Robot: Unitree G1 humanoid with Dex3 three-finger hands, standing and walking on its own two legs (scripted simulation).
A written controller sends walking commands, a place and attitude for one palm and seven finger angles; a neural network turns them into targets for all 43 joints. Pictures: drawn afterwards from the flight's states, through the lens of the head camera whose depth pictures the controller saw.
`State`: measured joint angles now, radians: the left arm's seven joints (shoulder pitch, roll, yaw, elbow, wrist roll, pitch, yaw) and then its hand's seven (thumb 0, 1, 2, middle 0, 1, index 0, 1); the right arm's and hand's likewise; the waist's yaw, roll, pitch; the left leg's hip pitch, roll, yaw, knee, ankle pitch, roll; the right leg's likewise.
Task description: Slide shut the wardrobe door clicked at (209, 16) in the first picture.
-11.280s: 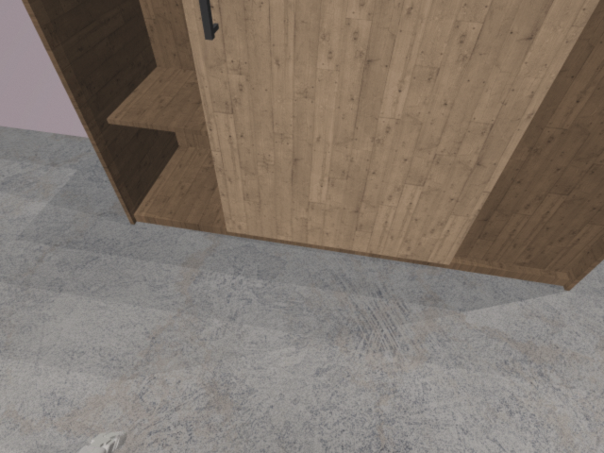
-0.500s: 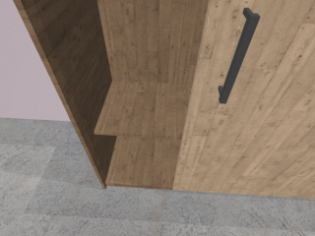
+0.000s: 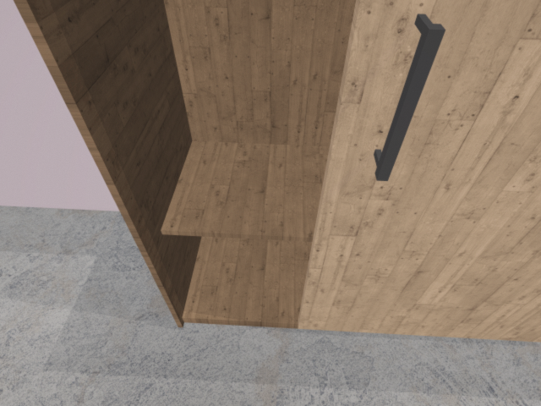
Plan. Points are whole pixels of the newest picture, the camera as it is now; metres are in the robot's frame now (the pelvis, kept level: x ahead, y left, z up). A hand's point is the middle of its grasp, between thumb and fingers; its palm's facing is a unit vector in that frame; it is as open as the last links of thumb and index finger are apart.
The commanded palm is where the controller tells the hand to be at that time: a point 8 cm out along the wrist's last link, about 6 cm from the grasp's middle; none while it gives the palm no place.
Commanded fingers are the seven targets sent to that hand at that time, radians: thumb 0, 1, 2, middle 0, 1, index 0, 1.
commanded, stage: look again from close up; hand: right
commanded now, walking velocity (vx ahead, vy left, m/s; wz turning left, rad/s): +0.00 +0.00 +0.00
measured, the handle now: (399, 107) +0.48 -0.16 +0.22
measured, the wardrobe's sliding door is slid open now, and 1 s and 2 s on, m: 0.43 0.43 0.43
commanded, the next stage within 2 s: raise the hand with hooked fingers in 0.36 s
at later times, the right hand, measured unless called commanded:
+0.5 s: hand out of the picture -0.01 -0.15 -0.18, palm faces +0.09 +0.98 -0.15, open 7.3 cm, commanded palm +0.10 -0.21 -0.06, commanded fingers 0.00 -0.83 -0.87 0.20 0.34 0.20 0.34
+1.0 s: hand out of the picture +0.14 -0.20 +0.00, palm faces +0.19 +0.98 -0.07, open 9.2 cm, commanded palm +0.14 -0.24 +0.04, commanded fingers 0.00 -0.25 -0.62 0.25 0.72 0.25 0.72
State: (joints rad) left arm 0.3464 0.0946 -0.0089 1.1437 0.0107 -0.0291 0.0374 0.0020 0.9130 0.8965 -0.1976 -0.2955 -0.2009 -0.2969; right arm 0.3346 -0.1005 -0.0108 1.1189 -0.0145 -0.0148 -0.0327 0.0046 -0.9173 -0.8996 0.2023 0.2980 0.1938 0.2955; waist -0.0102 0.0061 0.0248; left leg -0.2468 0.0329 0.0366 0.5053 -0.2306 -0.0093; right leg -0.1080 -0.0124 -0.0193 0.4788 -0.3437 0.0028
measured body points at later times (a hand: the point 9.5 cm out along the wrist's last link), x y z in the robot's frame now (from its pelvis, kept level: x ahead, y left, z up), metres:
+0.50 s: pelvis +0.00 +0.00 +0.00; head +0.01 -0.01 +0.45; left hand -0.02 +0.20 -0.16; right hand -0.02 -0.21 -0.16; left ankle +0.03 +0.13 -0.74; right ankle -0.05 -0.12 -0.74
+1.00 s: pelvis -0.02 +0.00 -0.04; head +0.00 +0.00 +0.41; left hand +0.23 +0.23 -0.05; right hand +0.13 -0.25 +0.01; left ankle +0.03 +0.13 -0.74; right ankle -0.05 -0.12 -0.74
